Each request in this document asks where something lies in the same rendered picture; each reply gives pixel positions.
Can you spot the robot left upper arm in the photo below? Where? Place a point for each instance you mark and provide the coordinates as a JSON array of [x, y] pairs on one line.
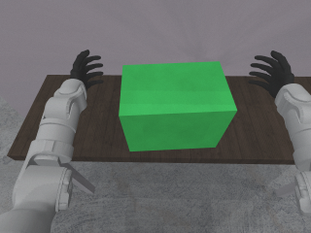
[[41, 193]]

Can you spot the right robot forearm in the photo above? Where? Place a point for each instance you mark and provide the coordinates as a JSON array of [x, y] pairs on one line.
[[294, 105]]

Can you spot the table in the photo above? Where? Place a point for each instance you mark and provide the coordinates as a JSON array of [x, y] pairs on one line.
[[257, 133]]

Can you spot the robot right upper arm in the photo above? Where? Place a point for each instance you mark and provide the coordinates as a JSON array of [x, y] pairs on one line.
[[302, 192]]

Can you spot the left robot forearm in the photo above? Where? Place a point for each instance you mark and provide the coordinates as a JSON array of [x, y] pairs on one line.
[[53, 145]]

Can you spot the robot left hand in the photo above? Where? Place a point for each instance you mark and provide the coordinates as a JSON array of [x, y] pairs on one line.
[[80, 69]]

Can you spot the robot right hand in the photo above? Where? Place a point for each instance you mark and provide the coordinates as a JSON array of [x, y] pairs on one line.
[[280, 71]]

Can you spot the carton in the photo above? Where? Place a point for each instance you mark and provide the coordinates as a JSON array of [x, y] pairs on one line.
[[175, 106]]

